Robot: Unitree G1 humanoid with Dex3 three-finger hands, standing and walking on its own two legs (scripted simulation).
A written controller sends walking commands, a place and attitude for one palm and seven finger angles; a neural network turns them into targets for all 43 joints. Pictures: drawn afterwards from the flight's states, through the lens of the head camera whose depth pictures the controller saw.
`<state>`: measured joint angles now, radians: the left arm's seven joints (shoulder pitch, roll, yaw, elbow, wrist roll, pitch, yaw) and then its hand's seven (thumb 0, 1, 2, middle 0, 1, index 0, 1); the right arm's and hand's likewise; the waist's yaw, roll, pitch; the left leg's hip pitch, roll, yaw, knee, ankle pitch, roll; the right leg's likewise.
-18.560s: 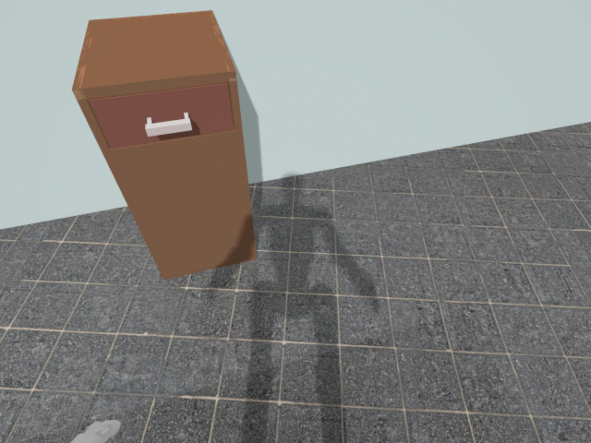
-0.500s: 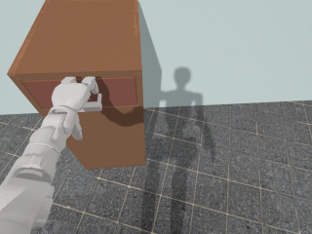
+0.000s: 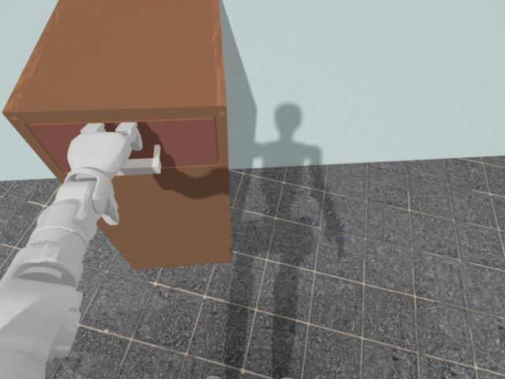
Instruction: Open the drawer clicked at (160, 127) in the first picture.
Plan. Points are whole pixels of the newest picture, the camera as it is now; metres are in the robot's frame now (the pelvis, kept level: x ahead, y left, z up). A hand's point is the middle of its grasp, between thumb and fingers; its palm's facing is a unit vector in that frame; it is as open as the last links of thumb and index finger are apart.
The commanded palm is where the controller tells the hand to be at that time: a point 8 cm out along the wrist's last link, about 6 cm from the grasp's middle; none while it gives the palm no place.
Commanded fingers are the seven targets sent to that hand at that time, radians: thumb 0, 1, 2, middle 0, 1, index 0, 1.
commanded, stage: lower the fingers behind the handle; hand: left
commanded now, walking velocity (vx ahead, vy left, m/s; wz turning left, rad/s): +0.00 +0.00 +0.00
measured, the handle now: (132, 158) +0.52 +0.23 -0.02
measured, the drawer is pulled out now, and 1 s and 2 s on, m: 0.00 0.00 0.00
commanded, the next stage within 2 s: lift the fingers back up to retry in 1.40 s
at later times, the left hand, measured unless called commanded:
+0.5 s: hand (120, 174) +0.47 +0.24 -0.01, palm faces -0.09 -0.03 -1.00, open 13.8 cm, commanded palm +0.45 +0.23 +0.04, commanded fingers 0.00 -0.50 0.30 -0.30 -1.20 -0.30 -1.20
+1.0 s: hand (121, 179) +0.47 +0.24 -0.02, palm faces -0.03 +0.00 -1.00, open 13.8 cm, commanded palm +0.44 +0.23 +0.01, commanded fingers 0.00 -0.50 0.30 -0.30 -1.20 -0.30 -1.20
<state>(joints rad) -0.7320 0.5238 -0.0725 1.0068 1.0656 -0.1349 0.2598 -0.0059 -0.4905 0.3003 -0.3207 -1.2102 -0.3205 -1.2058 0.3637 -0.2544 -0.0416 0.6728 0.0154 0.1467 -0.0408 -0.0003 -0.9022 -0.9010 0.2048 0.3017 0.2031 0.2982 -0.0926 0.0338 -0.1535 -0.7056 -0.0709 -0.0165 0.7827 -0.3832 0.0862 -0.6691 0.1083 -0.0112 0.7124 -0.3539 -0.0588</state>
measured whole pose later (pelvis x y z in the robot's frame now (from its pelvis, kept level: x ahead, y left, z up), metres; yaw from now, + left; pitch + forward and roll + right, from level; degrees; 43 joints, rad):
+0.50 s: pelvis +0.01 +0.00 -0.01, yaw -2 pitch +21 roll -3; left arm -0.75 0.52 -0.02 1.10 1.09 -0.07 0.35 0.00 -0.49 0.30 -0.31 -1.22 -0.32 -1.20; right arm 0.37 -0.24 -0.02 0.69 0.00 0.15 -0.02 0.00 -0.90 -0.90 0.20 0.30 0.20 0.30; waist -0.11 0.05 -0.19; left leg -0.80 -0.05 0.00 0.86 -0.43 0.09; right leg -0.77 0.13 0.00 0.78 -0.39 -0.06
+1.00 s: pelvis -0.01 +0.00 -0.03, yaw -2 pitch +23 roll -3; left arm -0.79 0.51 -0.05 1.13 1.10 -0.03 0.42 0.00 -0.49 0.30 -0.20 -1.25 -0.32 -1.20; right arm 0.33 -0.25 -0.01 0.66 0.00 0.16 -0.02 0.00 -0.90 -0.90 0.20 0.30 0.20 0.30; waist -0.12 0.04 -0.20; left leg -0.90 -0.05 0.01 0.95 -0.44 0.09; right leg -0.87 0.13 -0.01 0.88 -0.41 -0.06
